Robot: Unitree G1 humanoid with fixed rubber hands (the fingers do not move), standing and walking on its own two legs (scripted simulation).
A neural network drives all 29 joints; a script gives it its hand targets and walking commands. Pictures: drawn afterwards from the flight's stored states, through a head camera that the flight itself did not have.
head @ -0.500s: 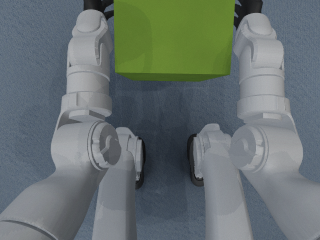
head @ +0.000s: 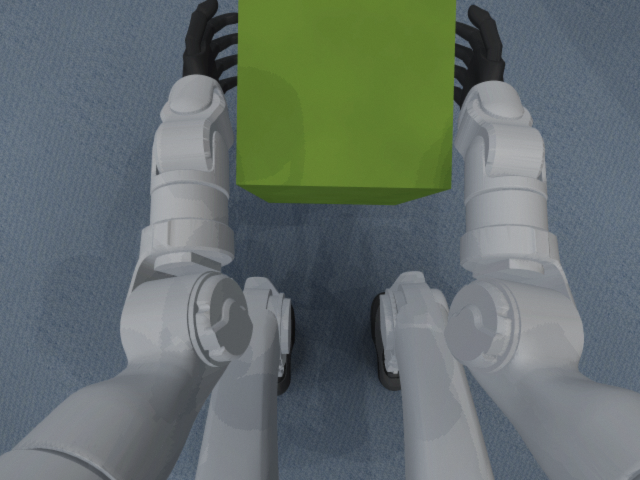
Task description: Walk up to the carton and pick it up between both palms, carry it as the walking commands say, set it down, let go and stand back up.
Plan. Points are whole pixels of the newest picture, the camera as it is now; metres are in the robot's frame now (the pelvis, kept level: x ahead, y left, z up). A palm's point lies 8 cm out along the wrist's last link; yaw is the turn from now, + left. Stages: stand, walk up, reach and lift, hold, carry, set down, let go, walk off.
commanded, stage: reach and lift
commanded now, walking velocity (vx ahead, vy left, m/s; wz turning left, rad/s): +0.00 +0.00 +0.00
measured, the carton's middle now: (338, 113) +0.51 -0.01 -0.15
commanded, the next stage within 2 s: none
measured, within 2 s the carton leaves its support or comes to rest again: neither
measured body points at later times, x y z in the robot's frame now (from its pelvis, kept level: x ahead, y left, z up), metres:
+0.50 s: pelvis +0.01 +0.00 +0.06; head +0.26 +0.00 +0.43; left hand +0.51 +0.13 -0.01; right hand +0.49 -0.16 -0.01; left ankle +0.10 +0.12 -0.47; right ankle +0.10 -0.13 -0.47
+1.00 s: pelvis +0.03 +0.00 +0.12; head +0.23 +0.00 +0.52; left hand +0.49 +0.13 +0.07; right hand +0.47 -0.16 +0.07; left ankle +0.10 +0.12 -0.47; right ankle +0.10 -0.13 -0.47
